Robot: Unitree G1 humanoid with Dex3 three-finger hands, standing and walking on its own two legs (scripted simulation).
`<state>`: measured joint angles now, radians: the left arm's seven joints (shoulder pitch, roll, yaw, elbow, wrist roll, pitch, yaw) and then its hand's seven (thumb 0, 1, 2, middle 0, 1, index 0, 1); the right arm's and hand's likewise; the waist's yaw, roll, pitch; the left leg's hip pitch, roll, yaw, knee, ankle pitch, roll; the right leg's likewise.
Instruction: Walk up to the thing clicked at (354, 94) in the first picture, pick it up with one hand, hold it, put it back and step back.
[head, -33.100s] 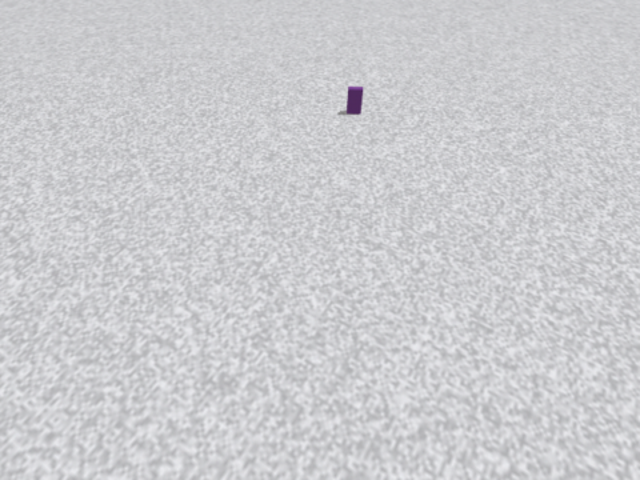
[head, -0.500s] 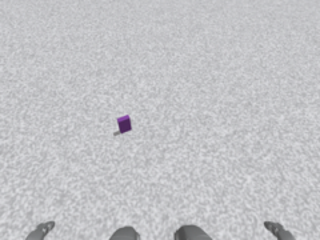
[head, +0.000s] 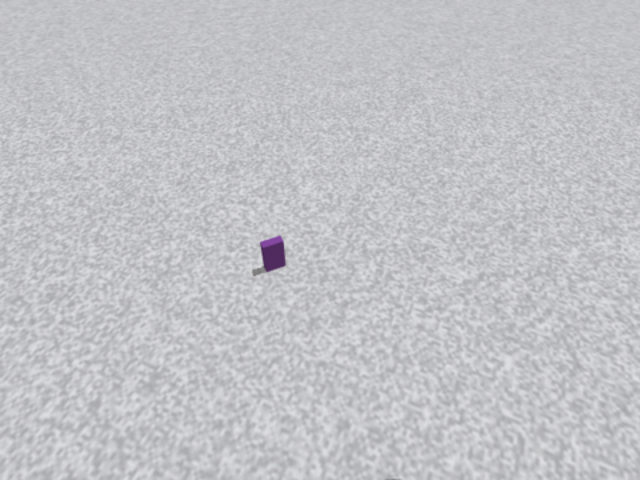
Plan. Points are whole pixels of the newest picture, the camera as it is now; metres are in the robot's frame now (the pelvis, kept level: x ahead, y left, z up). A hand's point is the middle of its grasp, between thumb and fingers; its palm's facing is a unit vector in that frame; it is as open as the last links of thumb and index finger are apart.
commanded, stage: step back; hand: left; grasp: from the side
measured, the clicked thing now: (273, 254) +0.99 +0.19 -0.69
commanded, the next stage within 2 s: stand in 0.78 s
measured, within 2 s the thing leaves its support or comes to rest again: neither
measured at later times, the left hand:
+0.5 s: hand out of the picture +0.08 +0.27 -0.15, palm faces +0.03 -0.94 -0.35, open 7.4 cm
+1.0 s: hand out of the picture +0.15 +0.26 -0.13, palm faces -0.01 -0.94 -0.34, open 7.4 cm
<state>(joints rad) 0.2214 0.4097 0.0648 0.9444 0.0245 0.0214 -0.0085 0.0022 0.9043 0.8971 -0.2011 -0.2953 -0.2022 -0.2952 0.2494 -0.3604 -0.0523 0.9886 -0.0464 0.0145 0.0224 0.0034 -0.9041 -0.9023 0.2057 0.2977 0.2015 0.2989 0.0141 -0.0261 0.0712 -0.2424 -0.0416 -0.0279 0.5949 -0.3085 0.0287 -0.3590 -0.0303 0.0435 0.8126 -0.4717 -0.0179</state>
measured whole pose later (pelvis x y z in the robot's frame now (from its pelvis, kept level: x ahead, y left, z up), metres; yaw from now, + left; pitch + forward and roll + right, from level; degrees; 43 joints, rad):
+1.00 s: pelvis +0.05 +0.01 +0.02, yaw +0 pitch -3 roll +0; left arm 0.06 0.35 0.00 1.10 0.00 -0.02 0.00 0.00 0.91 0.90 -0.20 -0.30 -0.20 -0.29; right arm 0.03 -0.34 -0.01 1.09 -0.01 -0.01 0.01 0.00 -0.90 -0.90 0.21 0.30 0.20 0.30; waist 0.01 0.00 0.08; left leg -0.14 0.02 0.01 0.38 -0.20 -0.01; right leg -0.08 -0.03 0.01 0.38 -0.25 0.02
